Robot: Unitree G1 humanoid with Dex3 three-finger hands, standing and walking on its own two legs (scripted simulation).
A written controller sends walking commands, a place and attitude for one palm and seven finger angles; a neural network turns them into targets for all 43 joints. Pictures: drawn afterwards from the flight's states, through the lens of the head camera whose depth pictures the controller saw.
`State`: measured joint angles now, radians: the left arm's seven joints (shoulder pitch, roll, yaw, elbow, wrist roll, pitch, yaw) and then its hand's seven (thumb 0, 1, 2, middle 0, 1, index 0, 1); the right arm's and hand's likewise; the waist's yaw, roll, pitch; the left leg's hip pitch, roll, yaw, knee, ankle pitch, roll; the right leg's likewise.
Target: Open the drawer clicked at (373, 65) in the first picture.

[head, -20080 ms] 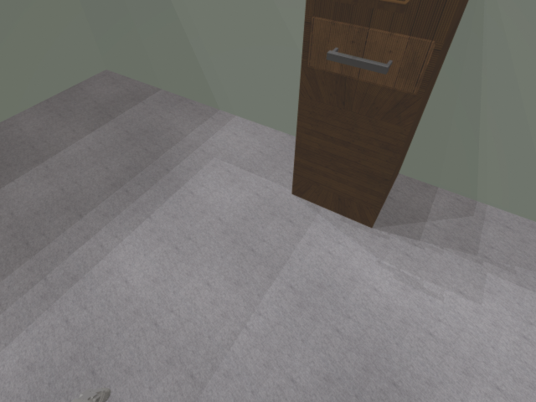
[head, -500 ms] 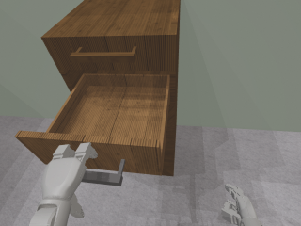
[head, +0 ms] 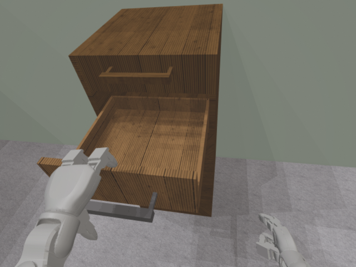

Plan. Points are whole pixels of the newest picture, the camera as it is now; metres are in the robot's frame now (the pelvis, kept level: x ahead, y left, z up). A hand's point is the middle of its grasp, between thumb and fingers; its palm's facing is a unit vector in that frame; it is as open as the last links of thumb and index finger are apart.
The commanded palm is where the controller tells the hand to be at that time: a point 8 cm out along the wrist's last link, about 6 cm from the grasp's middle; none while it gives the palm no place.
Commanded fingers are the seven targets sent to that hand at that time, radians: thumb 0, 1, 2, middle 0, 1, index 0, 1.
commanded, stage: lift the hand off the handle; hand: left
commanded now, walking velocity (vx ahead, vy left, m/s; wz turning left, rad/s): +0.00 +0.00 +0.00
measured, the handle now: (115, 201) +0.25 +0.21 +0.01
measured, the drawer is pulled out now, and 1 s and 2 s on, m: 0.30 0.30 0.30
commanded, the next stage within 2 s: draw the hand back to the body in 0.42 s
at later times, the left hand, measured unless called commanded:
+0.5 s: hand (82, 180) +0.21 +0.21 +0.15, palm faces +0.11 -0.11 -0.99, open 13.9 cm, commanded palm +0.17 +0.21 +0.21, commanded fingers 0.00 -0.50 0.30 -0.30 -1.20 -0.30 -1.20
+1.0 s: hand (69, 192) +0.19 +0.23 +0.15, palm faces +0.10 -0.08 -0.99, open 13.9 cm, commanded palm +0.15 +0.24 +0.21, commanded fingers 0.00 -0.50 0.30 -0.30 -1.20 -0.30 -1.20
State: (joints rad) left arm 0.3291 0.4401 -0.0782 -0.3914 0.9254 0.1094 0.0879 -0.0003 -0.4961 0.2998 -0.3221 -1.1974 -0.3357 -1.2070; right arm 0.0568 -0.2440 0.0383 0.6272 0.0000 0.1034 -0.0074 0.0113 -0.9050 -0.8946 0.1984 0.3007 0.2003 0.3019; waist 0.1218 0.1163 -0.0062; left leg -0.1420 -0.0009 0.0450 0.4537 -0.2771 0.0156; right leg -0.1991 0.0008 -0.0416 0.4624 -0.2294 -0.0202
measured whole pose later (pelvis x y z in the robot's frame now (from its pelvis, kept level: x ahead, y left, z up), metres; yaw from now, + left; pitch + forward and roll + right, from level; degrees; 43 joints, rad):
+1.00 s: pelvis -0.01 +0.00 +0.00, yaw +1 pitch -2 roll +0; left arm 0.40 0.57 0.10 -0.51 0.77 0.04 -0.03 0.00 -0.50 0.30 -0.32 -1.20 -0.32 -1.20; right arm 0.09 -0.28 0.04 0.59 0.02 0.07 -0.01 0.01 -0.91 -0.89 0.20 0.30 0.20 0.30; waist 0.11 0.13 0.00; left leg -0.14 0.00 0.03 0.44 -0.26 0.01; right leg -0.19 0.00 -0.06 0.44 -0.21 -0.02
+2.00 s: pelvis +0.02 +0.00 +0.00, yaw +2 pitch -2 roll -1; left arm 0.52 0.32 0.31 -0.53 -0.07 -0.12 0.11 0.01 0.72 0.83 -0.22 -0.41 -0.22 -0.41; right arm 0.16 -0.20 0.01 0.62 0.02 -0.13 -0.07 0.01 -0.90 -0.89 0.20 0.30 0.20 0.30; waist 0.07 0.07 0.00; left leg -0.10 0.00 0.01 0.45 -0.31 0.01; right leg -0.13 0.00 -0.07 0.43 -0.26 -0.02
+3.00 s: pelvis -0.08 +0.00 -0.01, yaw +2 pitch -1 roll +0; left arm 0.58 0.38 0.41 -0.65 -0.03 -0.22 0.18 0.01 0.88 0.90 -0.22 -0.30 -0.21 -0.30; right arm 0.21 -0.20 0.00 0.60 -0.01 -0.10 -0.08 0.01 -0.90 -0.89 0.20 0.30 0.20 0.30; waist -0.01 -0.02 0.03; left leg -0.35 -0.01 0.01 0.62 -0.25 0.02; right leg -0.42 -0.01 -0.06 0.66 -0.31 -0.01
